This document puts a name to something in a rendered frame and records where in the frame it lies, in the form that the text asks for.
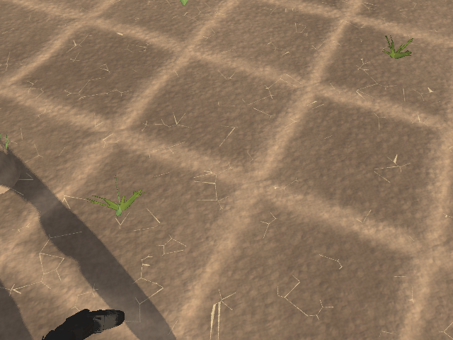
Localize left robot hand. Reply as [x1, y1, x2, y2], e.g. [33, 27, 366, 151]
[42, 309, 125, 340]

